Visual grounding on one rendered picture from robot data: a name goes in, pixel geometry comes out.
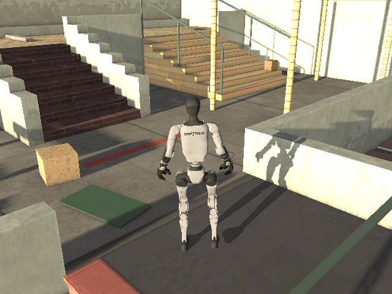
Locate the robot left hand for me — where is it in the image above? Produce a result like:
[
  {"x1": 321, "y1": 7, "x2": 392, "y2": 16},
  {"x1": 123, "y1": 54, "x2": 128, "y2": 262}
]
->
[{"x1": 157, "y1": 167, "x2": 171, "y2": 180}]

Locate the left robot upper arm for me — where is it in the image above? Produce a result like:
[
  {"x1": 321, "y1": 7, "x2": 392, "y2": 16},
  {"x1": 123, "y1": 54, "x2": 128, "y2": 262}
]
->
[{"x1": 165, "y1": 124, "x2": 181, "y2": 158}]

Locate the right robot upper arm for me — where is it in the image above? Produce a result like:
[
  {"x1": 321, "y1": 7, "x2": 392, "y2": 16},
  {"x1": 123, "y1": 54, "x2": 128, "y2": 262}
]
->
[{"x1": 207, "y1": 122, "x2": 226, "y2": 155}]

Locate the left robot forearm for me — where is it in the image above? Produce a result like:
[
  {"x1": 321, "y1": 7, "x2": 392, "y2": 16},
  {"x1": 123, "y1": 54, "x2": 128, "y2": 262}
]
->
[{"x1": 159, "y1": 149, "x2": 171, "y2": 170}]

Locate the right robot forearm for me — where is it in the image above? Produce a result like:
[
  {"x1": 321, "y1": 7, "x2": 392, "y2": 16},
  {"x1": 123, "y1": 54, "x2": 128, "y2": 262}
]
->
[{"x1": 220, "y1": 146, "x2": 232, "y2": 165}]

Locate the left robot foot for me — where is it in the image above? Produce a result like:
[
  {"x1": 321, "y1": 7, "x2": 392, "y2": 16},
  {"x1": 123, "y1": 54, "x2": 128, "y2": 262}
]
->
[{"x1": 181, "y1": 236, "x2": 189, "y2": 252}]

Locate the left robot shin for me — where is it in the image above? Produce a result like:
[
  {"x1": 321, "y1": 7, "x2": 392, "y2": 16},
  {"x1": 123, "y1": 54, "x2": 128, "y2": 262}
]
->
[{"x1": 179, "y1": 202, "x2": 188, "y2": 243}]

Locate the robot right hand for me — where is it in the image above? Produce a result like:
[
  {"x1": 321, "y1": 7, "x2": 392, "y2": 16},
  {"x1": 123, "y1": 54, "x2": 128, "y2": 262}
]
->
[{"x1": 219, "y1": 163, "x2": 233, "y2": 175}]

